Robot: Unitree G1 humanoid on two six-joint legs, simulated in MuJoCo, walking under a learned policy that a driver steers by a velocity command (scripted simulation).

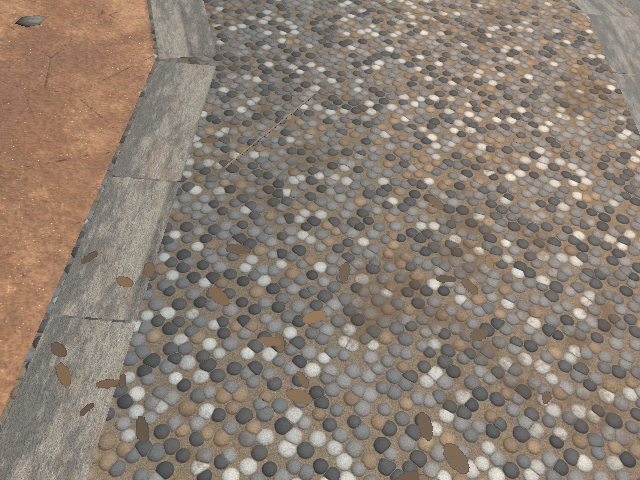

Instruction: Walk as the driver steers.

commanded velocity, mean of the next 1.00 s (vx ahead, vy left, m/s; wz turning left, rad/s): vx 0.48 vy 0.00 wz -0.10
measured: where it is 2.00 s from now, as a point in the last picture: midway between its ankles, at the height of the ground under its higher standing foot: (381, 251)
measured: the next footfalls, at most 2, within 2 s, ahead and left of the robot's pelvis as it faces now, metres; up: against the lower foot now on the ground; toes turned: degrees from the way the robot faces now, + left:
right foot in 0.20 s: +0.28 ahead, -0.15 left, +0.00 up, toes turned -2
left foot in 0.72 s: +0.59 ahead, +0.10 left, +0.00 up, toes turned +0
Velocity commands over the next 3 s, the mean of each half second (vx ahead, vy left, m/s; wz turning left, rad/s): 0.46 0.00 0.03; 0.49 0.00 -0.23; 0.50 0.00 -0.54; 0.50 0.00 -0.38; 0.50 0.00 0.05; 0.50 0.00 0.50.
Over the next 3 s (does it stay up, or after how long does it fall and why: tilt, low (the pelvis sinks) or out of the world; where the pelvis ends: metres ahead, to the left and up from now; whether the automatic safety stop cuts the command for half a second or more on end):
stays up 1.54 -0.51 -0.01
